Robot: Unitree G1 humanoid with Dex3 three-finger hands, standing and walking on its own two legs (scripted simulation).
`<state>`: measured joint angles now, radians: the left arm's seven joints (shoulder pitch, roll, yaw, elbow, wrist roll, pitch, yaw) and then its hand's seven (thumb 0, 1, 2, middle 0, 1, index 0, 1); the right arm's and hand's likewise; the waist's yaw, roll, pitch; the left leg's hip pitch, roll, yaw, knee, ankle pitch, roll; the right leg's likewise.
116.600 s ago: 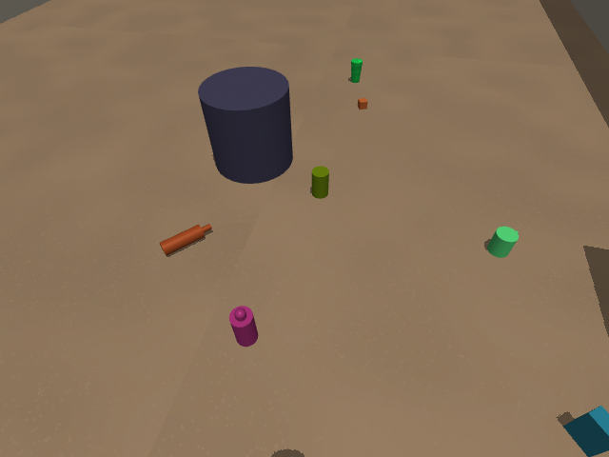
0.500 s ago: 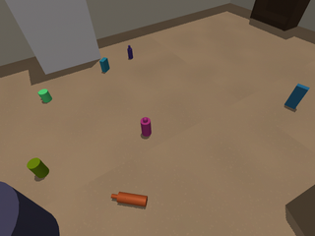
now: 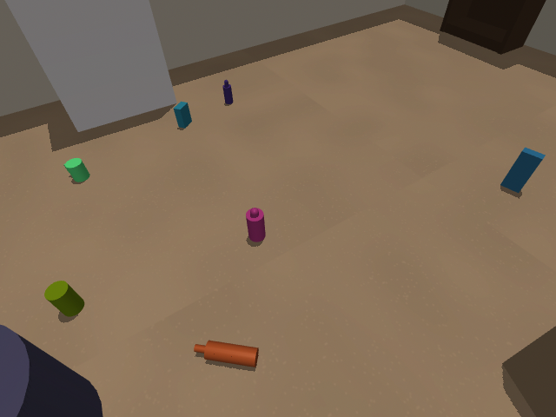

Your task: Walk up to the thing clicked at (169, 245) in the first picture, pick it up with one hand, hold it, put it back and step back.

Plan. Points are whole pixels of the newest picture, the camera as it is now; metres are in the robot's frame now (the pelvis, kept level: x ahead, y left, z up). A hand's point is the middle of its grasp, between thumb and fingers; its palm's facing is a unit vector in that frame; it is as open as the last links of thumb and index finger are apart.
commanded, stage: stand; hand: left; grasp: from above
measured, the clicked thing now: (225, 352) +0.47 +0.24 -0.75
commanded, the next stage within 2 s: step back in 0.48 s
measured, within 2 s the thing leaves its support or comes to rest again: neither
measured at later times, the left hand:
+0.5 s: hand out of the picture +0.08 +0.25 -0.15, palm faces +0.01 -0.94 -0.34, open 7.3 cm
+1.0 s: hand out of the picture +0.06 +0.31 -0.18, palm faces -0.05 -0.93 -0.36, open 7.3 cm
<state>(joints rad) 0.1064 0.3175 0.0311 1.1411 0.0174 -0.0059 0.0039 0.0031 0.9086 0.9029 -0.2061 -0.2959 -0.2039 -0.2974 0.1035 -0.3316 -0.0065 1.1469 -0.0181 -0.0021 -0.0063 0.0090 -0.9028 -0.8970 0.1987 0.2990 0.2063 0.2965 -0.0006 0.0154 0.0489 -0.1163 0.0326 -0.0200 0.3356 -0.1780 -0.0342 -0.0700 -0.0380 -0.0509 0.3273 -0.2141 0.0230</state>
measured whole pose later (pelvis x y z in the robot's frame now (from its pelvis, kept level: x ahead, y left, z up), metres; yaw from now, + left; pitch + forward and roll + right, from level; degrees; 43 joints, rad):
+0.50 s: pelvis +0.01 +0.00 +0.00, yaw +0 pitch -2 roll +0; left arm 0.11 0.33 0.03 1.13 0.01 0.00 0.00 0.00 0.91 0.90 -0.21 -0.30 -0.20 -0.30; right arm 0.11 -0.34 0.00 1.14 -0.01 0.00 0.00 0.01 -0.90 -0.90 0.20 0.30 0.21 0.30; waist 0.00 0.02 0.05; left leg -0.12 0.03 -0.02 0.34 -0.19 -0.04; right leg -0.08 -0.04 -0.05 0.34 -0.23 0.02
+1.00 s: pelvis -0.07 +0.05 -0.02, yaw -1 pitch -1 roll -1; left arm 0.08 0.39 0.07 0.89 0.01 0.06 0.03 0.00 0.91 0.90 -0.20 -0.30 -0.20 -0.30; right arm 0.13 -0.34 -0.05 0.90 -0.03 0.03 -0.02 0.01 -0.90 -0.90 0.20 0.30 0.21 0.30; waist -0.02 -0.04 0.20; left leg -0.30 -0.01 0.02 0.59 -0.26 0.05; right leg -0.43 0.09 0.14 1.14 -0.53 0.01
